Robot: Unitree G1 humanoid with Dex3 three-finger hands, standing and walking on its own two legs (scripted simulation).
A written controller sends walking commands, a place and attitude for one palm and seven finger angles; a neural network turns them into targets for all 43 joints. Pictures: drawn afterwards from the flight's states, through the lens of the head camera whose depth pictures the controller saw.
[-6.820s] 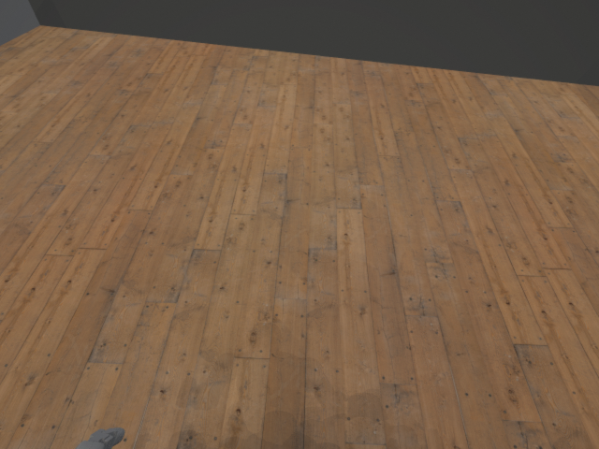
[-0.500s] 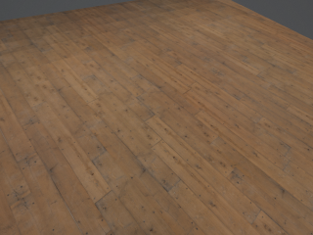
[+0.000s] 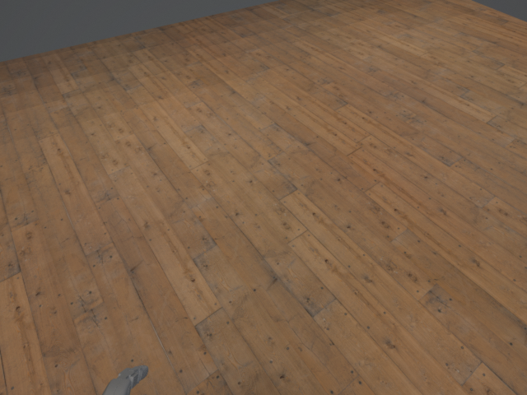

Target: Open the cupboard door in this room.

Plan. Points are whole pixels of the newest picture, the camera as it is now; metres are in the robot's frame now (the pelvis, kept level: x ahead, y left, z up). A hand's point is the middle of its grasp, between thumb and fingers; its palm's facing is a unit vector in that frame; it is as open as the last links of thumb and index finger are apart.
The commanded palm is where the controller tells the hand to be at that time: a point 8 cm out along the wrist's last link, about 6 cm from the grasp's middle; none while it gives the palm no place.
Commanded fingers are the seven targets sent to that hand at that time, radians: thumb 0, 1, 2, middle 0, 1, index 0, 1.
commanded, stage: turn or walk to find it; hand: left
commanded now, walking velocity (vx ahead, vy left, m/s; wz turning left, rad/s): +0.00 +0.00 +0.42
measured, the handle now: out of the picture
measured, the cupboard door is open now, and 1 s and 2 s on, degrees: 0 0 0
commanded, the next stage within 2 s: none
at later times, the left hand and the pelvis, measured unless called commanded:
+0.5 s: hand out of the picture -0.07 +0.21 -0.18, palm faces +0.30 -0.93 -0.23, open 7.4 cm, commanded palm none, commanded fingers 0.00 0.90 0.90 -0.20 -0.30 -0.20 -0.30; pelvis -0.04 +0.01 +0.00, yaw +15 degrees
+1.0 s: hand out of the picture -0.02 +0.24 -0.14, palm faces +0.40 -0.87 -0.27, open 7.4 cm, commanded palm none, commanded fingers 0.00 0.90 0.90 -0.20 -0.30 -0.20 -0.30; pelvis -0.05 +0.00 +0.00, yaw +25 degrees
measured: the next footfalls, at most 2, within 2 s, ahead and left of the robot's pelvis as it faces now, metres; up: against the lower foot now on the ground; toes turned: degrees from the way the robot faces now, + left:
left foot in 0.50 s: -0.04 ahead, +0.14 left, +0.00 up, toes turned +19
right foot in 1.02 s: +0.03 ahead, -0.09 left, +0.00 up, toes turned +23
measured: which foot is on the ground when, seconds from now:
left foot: down 0.00-0.02, up 0.04-0.48, down 0.50-1.00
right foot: down 0.00-0.52, up 0.54-1.00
